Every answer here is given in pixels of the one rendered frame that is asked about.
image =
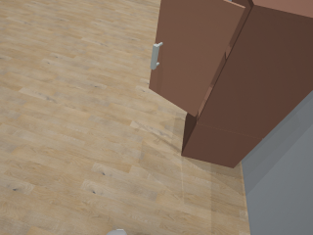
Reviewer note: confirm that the cupboard door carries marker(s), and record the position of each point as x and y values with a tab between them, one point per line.
195	35

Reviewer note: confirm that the handle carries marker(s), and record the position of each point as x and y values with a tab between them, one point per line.
154	62

